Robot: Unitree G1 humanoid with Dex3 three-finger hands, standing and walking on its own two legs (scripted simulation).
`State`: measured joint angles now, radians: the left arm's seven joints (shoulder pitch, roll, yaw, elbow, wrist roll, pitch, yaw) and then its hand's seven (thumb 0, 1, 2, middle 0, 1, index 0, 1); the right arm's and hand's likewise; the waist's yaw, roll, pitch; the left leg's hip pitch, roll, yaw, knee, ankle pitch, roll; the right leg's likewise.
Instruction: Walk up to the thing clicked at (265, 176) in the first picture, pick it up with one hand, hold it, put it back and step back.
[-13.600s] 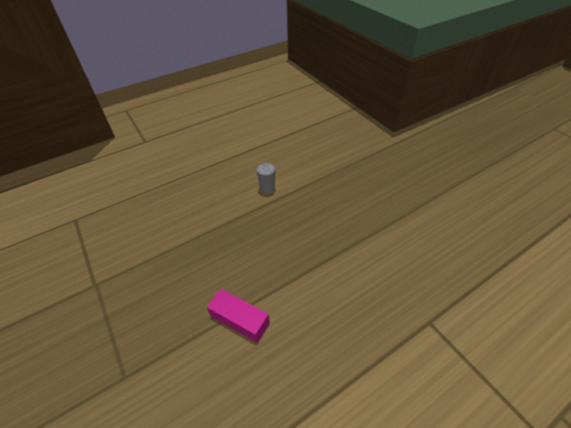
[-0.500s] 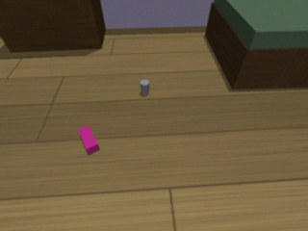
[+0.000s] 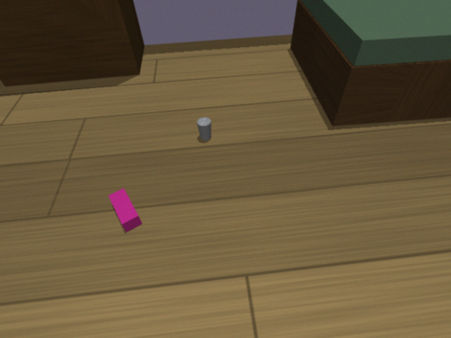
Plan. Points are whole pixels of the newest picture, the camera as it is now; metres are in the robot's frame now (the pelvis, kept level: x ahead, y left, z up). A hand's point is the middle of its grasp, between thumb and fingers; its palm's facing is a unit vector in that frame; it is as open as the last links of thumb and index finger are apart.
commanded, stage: stand
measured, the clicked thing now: (204, 129) +1.48 +0.19 -0.71
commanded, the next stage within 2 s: none
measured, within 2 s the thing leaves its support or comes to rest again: neither
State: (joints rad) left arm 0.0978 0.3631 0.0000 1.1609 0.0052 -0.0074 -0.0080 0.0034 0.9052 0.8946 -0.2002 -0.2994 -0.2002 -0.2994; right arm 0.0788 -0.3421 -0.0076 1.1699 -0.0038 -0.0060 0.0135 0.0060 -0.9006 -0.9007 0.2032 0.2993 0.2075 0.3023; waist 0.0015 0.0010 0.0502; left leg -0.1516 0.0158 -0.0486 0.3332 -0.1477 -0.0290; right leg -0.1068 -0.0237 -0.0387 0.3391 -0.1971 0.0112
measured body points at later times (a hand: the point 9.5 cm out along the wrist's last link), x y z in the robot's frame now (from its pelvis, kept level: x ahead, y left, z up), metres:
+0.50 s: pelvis +0.01 -0.01 +0.00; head +0.02 -0.01 +0.45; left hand +0.10 +0.30 -0.13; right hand +0.10 -0.31 -0.13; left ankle +0.02 +0.14 -0.75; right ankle -0.01 -0.12 -0.75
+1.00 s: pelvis +0.02 -0.01 +0.00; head +0.02 -0.01 +0.45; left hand +0.10 +0.30 -0.13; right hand +0.10 -0.31 -0.13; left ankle +0.02 +0.14 -0.75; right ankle -0.01 -0.12 -0.75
